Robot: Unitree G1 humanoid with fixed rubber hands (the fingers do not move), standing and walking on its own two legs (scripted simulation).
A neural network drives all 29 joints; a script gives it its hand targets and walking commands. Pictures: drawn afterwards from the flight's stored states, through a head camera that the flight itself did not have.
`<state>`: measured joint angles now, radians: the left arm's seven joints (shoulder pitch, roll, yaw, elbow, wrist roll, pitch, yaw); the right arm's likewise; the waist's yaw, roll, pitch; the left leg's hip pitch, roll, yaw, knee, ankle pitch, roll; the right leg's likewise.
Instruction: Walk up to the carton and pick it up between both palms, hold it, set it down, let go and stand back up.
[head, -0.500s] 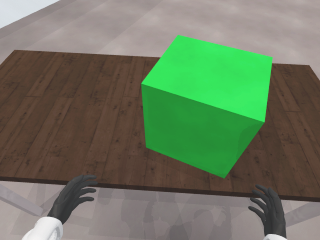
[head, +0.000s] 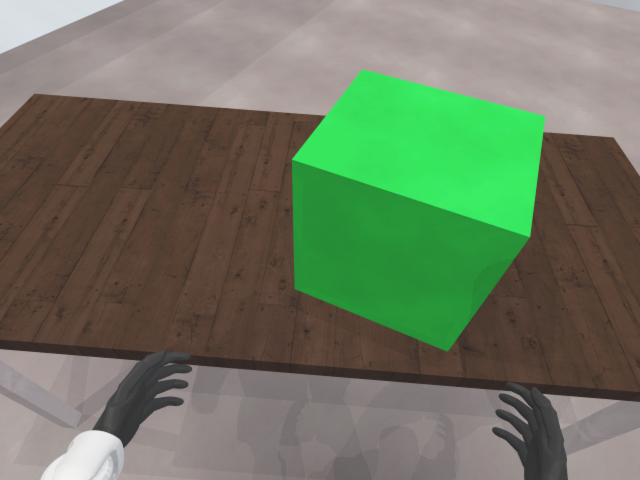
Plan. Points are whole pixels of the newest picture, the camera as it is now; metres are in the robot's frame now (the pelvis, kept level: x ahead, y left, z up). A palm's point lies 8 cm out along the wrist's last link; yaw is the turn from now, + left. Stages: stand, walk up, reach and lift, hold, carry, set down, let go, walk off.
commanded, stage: set down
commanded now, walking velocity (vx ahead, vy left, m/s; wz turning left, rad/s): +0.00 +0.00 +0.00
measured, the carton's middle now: (405, 212) +0.47 -0.08 +0.06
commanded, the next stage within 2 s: let go in 0.58 s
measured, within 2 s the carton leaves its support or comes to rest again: neither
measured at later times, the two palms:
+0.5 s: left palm (163, 454) +0.15 +0.21 -0.04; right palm (549, 476) +0.15 -0.24 -0.04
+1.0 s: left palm out of the picture +0.12 +0.18 -0.07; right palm out of the picture +0.14 -0.27 -0.08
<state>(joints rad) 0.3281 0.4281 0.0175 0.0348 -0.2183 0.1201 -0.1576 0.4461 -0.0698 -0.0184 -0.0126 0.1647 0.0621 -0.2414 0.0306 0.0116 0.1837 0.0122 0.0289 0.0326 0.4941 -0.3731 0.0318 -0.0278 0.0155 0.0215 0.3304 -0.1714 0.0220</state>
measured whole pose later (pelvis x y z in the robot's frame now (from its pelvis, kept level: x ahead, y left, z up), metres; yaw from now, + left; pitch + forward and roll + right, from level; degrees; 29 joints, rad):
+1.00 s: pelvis -0.02 -0.06 +0.00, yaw +2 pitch -6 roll +0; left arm 0.22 0.23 -0.01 0.45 -0.05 0.18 0.00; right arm 0.22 -0.12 -0.04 0.64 -0.03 -0.13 -0.01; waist 0.02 -0.01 0.12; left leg -0.01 0.04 0.00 0.40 -0.28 -0.04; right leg -0.11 0.02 -0.02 0.42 -0.20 -0.02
